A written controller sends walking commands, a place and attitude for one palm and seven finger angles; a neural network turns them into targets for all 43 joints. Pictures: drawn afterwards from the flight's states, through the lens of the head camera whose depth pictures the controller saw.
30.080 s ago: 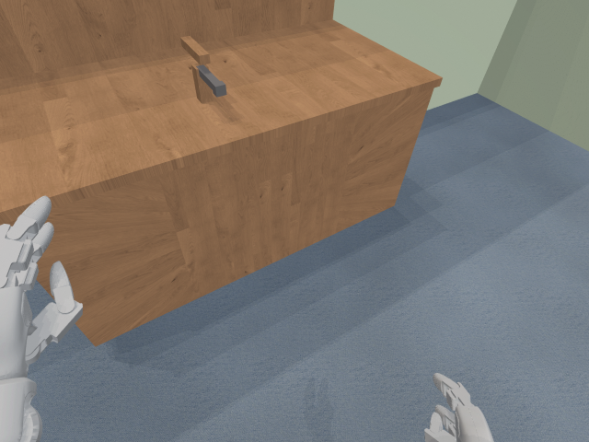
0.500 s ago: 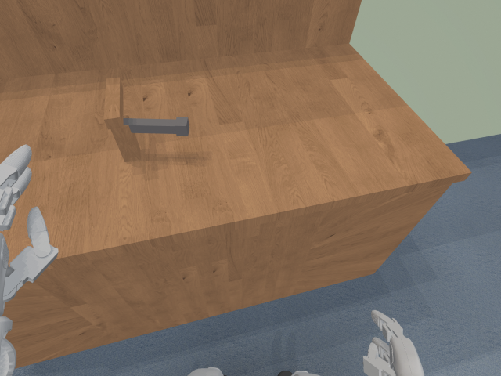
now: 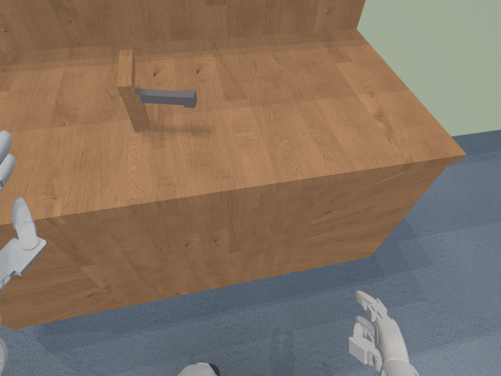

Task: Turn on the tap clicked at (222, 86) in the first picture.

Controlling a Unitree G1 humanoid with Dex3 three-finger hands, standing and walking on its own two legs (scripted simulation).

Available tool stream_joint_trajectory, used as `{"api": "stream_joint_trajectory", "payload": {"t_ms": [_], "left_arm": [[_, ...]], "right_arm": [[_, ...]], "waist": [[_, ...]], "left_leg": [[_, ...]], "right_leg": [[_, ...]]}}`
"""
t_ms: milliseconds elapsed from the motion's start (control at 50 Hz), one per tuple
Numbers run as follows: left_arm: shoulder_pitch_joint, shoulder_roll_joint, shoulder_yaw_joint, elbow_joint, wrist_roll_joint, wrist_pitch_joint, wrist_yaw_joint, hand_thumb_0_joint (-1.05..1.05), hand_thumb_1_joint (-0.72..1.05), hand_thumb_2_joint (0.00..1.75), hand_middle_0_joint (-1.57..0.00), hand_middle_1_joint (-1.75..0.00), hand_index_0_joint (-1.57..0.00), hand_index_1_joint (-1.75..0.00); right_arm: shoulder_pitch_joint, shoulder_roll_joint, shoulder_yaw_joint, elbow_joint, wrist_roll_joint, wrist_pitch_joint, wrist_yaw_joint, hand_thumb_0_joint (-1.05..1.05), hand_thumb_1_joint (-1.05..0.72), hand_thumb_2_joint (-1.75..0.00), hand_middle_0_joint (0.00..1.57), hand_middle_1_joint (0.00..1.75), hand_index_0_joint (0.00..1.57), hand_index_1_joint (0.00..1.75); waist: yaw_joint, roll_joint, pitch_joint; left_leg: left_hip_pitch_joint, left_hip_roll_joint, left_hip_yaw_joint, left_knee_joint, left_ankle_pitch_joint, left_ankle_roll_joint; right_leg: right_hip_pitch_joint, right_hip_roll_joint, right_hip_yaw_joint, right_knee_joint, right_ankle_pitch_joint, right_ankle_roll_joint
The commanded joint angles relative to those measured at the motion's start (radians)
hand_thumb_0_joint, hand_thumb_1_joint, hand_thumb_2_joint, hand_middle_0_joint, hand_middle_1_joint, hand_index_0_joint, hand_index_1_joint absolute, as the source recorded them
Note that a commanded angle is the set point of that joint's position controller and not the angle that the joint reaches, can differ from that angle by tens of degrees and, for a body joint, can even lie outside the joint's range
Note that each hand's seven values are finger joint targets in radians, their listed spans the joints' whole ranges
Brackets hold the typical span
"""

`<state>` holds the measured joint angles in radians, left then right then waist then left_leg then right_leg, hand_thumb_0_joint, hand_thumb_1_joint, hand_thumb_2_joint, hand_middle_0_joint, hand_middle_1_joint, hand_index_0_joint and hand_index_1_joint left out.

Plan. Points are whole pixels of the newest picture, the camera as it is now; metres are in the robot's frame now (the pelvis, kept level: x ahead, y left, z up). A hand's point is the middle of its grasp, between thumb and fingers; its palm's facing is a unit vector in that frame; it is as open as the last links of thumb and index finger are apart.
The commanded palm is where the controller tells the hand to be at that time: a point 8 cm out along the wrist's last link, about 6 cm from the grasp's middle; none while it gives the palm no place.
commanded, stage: stop stepping back and stand still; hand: left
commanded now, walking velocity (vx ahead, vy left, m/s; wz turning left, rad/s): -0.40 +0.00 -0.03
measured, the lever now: (189, 98) +0.64 +0.21 +0.04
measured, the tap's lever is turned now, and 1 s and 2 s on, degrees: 75 75 75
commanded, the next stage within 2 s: stand and check the lever's angle in 0.94 s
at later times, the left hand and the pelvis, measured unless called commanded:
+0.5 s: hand out of the picture +0.08 +0.23 +0.17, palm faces +0.45 -0.80 -0.40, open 7.4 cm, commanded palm +0.04 +0.26 +0.18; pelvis -0.11 -0.02 +0.00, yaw +2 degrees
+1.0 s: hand out of the picture +0.05 +0.22 +0.17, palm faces +0.46 -0.79 -0.40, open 7.4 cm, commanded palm +0.00 +0.24 +0.18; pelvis -0.15 -0.04 +0.00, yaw +2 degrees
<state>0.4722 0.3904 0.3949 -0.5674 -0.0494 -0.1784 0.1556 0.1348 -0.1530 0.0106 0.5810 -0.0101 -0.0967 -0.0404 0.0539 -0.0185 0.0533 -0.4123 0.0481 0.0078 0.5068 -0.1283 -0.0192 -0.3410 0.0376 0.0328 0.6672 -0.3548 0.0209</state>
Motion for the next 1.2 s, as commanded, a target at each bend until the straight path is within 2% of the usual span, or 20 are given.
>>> {"api": "stream_joint_trajectory", "payload": {"t_ms": [0,80,140,260,320,440,460,500,580,700,740,760,780,800,860,940,960,1000,1140,1180], "left_arm": [[-0.081,0.12,0.024,-0.202,0.019,-0.036,-0.007,0.0,0.9,0.9,-0.2,-0.3,-0.2,-0.3],[-0.029,0.184,0.064,-0.21,-0.004,-0.062,-0.014,0.0,0.9,0.9,-0.2,-0.3,-0.2,-0.3],[0.125,0.168,0.106,-0.156,-0.002,-0.038,-0.008,0.0,0.9,0.9,-0.2,-0.3,-0.2,-0.3],[0.044,0.163,0.101,-0.175,-0.009,-0.04,0.033,0.0,0.9,0.9,-0.2,-0.3,-0.2,-0.3],[0.008,0.158,0.068,-0.238,-0.006,-0.04,0.027,0.0,0.9,0.9,-0.2,-0.3,-0.2,-0.3],[-0.063,0.102,0.012,-0.084,0.012,-0.013,0.022,0.0,0.9,0.9,-0.2,-0.3,-0.2,-0.3],[-0.077,0.1,0.007,-0.047,0.018,-0.01,0.016,0.0,0.9,0.9,-0.2,-0.3,-0.2,-0.3],[-0.099,0.134,0.014,-0.003,0.023,0.002,-0.001,0.0,0.9,0.9,-0.2,-0.3,-0.2,-0.3],[-0.14,0.165,0.032,-0.04,0.005,-0.021,-0.023,0.0,0.9,0.9,-0.2,-0.3,-0.2,-0.3],[-0.078,0.162,0.039,-0.174,-0.003,-0.019,0.017,0.0,0.9,0.9,-0.2,-0.3,-0.2,-0.3],[-0.123,0.14,0.042,-0.203,0.002,-0.032,0.028,0.0,0.9,0.9,-0.2,-0.3,-0.2,-0.3],[-0.174,0.167,0.06,-0.186,0.027,-0.028,0.035,0.0,0.9,0.9,-0.2,-0.3,-0.2,-0.3],[-0.141,0.208,0.104,-0.156,0.049,-0.022,0.021,0.0,0.9,0.9,-0.2,-0.3,-0.2,-0.3],[-0.16,0.22,0.101,-0.167,0.028,-0.028,0.011,0.0,0.9,0.9,-0.2,-0.3,-0.2,-0.3],[-0.086,0.091,0.011,0.047,0.012,0.006,0.008,0.0,0.9,0.9,-0.2,-0.3,-0.2,-0.3],[-0.077,0.085,-0.005,0.013,0.012,0.004,0.004,0.0,0.9,0.9,-0.2,-0.3,-0.2,-0.3],[-0.092,0.079,-0.017,-0.013,0.018,-0.004,-0.001,0.0,0.9,0.9,-0.2,-0.3,-0.2,-0.3],[-0.116,0.129,-0.005,-0.059,0.025,-0.012,-0.009,0.0,0.9,0.9,-0.2,-0.3,-0.2,-0.3],[-0.087,0.164,0.078,-0.221,0.004,-0.052,0.027,0.0,0.9,0.9,-0.2,-0.3,-0.2,-0.3],[-0.071,0.14,0.073,-0.208,-0.005,-0.055,0.036,0.0,0.9,0.9,-0.2,-0.3,-0.2,-0.3]], "right_arm": [[-0.061,-0.185,-0.057,-0.125,0.001,-0.036,-0.013,0.0,-0.9,-0.9,0.2,0.3,0.2,0.3],[-0.066,-0.153,-0.081,-0.159,0.037,-0.02,-0.018,0.0,-0.9,-0.9,0.2,0.3,0.2,0.3],[-0.061,-0.103,-0.041,-0.187,0.031,0.015,-0.013,0.0,-0.9,-0.9,0.2,0.3,0.2,0.3],[0.008,-0.172,-0.062,-0.179,0.033,-0.002,-0.042,0.0,-0.9,-0.9,0.2,0.3,0.2,0.3],[0.029,-0.204,-0.074,-0.18,0.044,-0.042,-0.043,0.0,-0.9,-0.9,0.2,0.3,0.2,0.3],[0.012,-0.211,-0.06,-0.102,0.032,-0.072,-0.022,0.0,-0.9,-0.9,0.2,0.3,0.2,0.3],[0.004,-0.212,-0.062,-0.096,0.029,-0.064,-0.023,0.0,-0.9,-0.9,0.2,0.3,0.2,0.3],[-0.01,-0.199,-0.081,-0.106,0.034,-0.043,-0.022,0.0,-0.9,-0.9,0.2,0.3,0.2,0.3],[0.009,-0.161,-0.055,-0.076,0.023,-0.02,-0.013,0.0,-0.9,-0.9,0.2,0.3,0.2,0.3],[-0.003,-0.153,-0.028,-0.128,0.012,-0.042,-0.045,0.0,-0.9,-0.9,0.2,0.3,0.2,0.3],[0.011,-0.196,-0.028,-0.129,0.004,-0.059,-0.042,0.0,-0.9,-0.9,0.2,0.3,0.2,0.3],[0.009,-0.173,-0.031,-0.13,0.012,-0.074,-0.04,0.0,-0.9,-0.9,0.2,0.3,0.2,0.3],[-0.006,-0.169,-0.05,-0.113,0.009,-0.081,-0.031,0.0,-0.9,-0.9,0.2,0.3,0.2,0.3],[0.05,-0.165,-0.051,-0.085,0.015,-0.077,-0.014,0.0,-0.9,-0.9,0.2,0.3,0.2,0.3],[0.003,-0.164,-0.033,-0.079,0.038,-0.078,-0.011,0.0,-0.9,-0.9,0.2,0.3,0.2,0.3],[0.014,-0.189,-0.039,-0.106,0.027,-0.059,-0.028,0.0,-0.9,-0.9,0.2,0.3,0.2,0.3],[0.006,-0.187,-0.042,-0.109,0.024,-0.059,-0.024,0.0,-0.9,-0.9,0.2,0.3,0.2,0.3],[-0.001,-0.167,-0.051,-0.11,0.028,-0.057,-0.013,0.0,-0.9,-0.9,0.2,0.3,0.2,0.3],[-0.027,-0.146,-0.043,-0.101,0.018,-0.058,-0.029,0.0,-0.9,-0.9,0.2,0.3,0.2,0.3],[-0.046,-0.187,-0.059,-0.118,0.016,-0.057,-0.037,0.0,-0.9,-0.9,0.2,0.3,0.2,0.3]], "waist": [[-0.022,0.179,-0.199],[-0.012,-0.288,-0.237],[-0.056,-0.066,-0.257],[-0.079,-0.02,-0.229],[-0.072,0.305,-0.182],[-0.051,0.139,-0.053],[-0.045,0.042,-0.042],[-0.061,-0.32,-0.039],[-0.094,-0.069,-0.065],[-0.084,-0.028,-0.135],[-0.088,0.411,-0.078],[-0.089,0.402,-0.031],[-0.032,0.223,-0.151],[-0.072,0.238,-0.157],[-0.063,0.126,0.069],[-0.053,0.134,-0.05],[-0.051,0.094,-0.074],[-0.061,-0.214,-0.103],[-0.072,0.067,-0.158],[-0.049,0.264,-0.12]], "left_leg": [[0.197,0.168,-0.137,-0.041,0.142,0.067],[0.003,-0.074,-0.035,0.587,-0.354,-0.017],[-0.048,-0.008,-0.061,0.498,-0.282,-0.007],[0.219,-0.013,0.0,-0.135,-0.194,0.055],[0.358,0.206,-0.214,-0.2,0.175,0.141],[0.054,0.145,-0.14,-0.102,-0.219,0.13],[-0.025,0.085,-0.088,0.01,-0.334,0.111],[-0.154,-0.077,0.006,0.502,-0.419,0.057],[0.027,-0.017,0.007,0.58,-0.243,0.042],[0.303,-0.033,0.084,-0.008,-0.341,0.08],[0.26,0.209,-0.381,-0.369,-0.703,0.187],[0.125,0.326,-0.465,-0.434,-0.715,0.26],[0.081,0.236,-0.211,-0.319,-0.307,0.219],[0.14,0.209,-0.232,-0.311,-0.423,0.216],[0.026,0.23,-0.256,-0.339,-0.493,0.194],[0.031,0.122,-0.118,-0.176,-0.442,0.121],[-0.013,0.078,-0.056,-0.044,-0.385,0.105],[-0.147,-0.038,0.023,0.38,-0.312,0.052],[0.245,-0.011,0.017,-0.023,-0.075,0.04],[0.276,0.132,-0.219,-0.168,-0.049,0.095]], "right_leg": [[0.077,-0.024,0.004,-0.329,0.252,-0.002],[0.048,-0.369,0.222,-0.391,0.711,-0.165],[0.119,-0.331,0.175,-0.28,0.621,-0.169],[0.089,-0.204,0.145,-0.249,0.111,-0.083],[-0.109,-0.027,-0.032,0.09,-0.021,-0.013],[0.158,-0.022,-0.077,-0.177,0.037,-0.019],[0.242,-0.041,-0.03,-0.271,0.066,-0.031],[0.171,-0.345,0.483,-0.523,-0.25,-0.144],[-0.141,-0.296,0.294,-0.516,-0.388,-0.157],[-0.132,-0.227,0.116,-0.371,-0.372,-0.126],[-0.21,0.007,-0.058,0.145,-0.204,-0.041],[-0.238,0.008,-0.027,0.443,-0.137,-0.023],[-0.094,-0.011,-0.005,0.555,-0.094,-0.027],[-0.152,0.011,-0.038,0.603,-0.088,-0.015],[-0.167,-0.102,-0.023,0.223,-0.03,-0.027],[0.195,0.0,-0.153,-0.249,0.004,-0.03],[0.273,-0.03,-0.099,-0.303,0.054,-0.051],[0.286,-0.337,0.373,-0.457,0.109,-0.177],[0.118,-0.214,0.062,-0.237,0.19,-0.126],[0.031,-0.079,-0.008,-0.123,0.079,-0.049]]}}
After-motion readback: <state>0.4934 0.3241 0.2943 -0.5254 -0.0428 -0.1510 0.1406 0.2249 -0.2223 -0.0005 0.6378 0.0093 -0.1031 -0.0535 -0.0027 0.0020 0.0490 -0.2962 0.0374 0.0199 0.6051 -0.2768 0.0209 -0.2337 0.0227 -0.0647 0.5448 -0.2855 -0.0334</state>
